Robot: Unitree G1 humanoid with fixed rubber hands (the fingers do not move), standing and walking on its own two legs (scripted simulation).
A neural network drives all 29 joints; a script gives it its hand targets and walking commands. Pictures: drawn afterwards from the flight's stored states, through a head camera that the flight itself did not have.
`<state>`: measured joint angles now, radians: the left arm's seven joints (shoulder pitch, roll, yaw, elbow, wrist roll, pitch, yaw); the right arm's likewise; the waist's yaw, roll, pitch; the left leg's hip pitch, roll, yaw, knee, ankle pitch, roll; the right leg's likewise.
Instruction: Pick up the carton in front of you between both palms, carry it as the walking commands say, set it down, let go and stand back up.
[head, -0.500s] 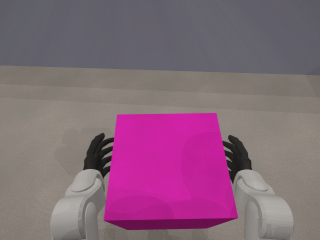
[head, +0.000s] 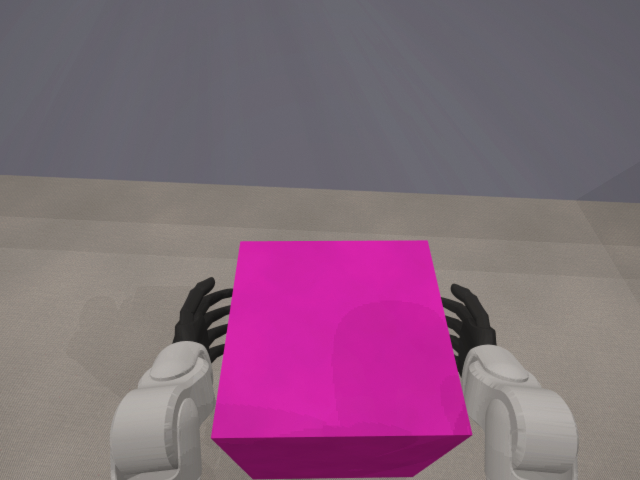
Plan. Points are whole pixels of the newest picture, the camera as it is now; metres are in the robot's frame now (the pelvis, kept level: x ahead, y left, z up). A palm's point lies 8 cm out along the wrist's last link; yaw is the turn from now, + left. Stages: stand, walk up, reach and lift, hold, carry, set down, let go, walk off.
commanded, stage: carry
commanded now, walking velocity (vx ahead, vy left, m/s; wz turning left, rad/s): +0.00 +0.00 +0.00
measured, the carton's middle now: (333, 368) +0.25 +0.00 +0.03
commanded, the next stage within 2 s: hold in 1.94 s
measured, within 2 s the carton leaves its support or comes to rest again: neither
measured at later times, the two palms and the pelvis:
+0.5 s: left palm (193, 381) +0.22 +0.15 +0.08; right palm (475, 386) +0.21 -0.15 +0.07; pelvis -0.02 +0.00 +0.00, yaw +0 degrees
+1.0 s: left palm (211, 399) +0.21 +0.14 +0.03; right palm (472, 405) +0.21 -0.16 +0.02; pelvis -0.07 -0.01 +0.00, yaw +0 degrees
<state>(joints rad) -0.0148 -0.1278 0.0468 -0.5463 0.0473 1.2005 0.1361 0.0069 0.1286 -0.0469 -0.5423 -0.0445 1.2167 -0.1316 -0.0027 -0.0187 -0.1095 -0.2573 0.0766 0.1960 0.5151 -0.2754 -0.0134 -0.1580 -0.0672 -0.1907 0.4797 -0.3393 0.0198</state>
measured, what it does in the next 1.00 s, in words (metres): shifts its weight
